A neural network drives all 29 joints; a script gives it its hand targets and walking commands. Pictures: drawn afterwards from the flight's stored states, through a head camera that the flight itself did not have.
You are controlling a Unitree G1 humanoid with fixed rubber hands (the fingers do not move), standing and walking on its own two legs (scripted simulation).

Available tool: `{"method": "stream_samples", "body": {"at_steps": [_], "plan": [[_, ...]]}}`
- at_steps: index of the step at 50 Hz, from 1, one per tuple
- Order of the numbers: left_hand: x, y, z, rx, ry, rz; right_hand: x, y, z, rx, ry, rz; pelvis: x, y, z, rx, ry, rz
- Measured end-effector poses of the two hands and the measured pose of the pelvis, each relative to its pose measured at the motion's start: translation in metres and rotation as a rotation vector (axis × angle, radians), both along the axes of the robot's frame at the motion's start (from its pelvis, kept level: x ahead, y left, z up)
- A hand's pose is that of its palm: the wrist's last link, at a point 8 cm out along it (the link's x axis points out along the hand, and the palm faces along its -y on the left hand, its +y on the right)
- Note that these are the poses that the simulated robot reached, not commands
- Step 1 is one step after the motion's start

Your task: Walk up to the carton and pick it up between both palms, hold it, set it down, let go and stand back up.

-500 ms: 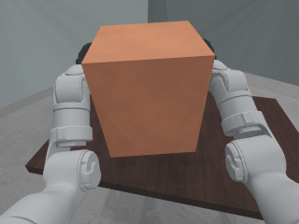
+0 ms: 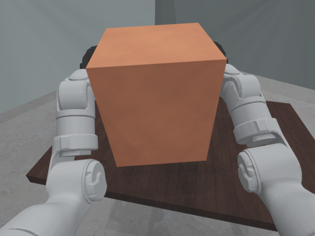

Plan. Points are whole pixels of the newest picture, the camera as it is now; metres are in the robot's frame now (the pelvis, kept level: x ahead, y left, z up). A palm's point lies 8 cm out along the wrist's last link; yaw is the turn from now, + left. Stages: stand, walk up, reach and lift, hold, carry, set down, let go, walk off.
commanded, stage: hold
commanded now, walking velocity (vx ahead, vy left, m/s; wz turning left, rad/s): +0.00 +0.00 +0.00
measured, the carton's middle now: (157, 95) +0.34 -0.01 +0.25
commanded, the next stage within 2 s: none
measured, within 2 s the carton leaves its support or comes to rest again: neither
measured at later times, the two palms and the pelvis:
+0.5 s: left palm (89, 78) +0.37 +0.15 +0.28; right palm (218, 72) +0.37 -0.16 +0.29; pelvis +0.00 +0.00 +0.00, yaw +0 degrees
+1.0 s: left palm (89, 77) +0.37 +0.15 +0.28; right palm (218, 71) +0.37 -0.16 +0.29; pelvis +0.00 +0.00 +0.00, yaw +0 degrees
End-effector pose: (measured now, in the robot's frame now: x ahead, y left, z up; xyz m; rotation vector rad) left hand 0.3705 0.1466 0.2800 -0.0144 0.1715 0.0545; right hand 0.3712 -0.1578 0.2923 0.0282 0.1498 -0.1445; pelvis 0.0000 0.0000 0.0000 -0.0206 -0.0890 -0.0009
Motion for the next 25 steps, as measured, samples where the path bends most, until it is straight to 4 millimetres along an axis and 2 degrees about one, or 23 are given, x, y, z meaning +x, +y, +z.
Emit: {"method": "stream_samples", "body": {"at_steps": [25], "plan": [[-0.0024,0.0001,-0.002,-0.007,-0.001,0.003,-0.002,0.0003,-0.0012,-0.009,0.001,0.0,-0.0007,-0.0013,0.0,0.001,-0.001,0.004]]}}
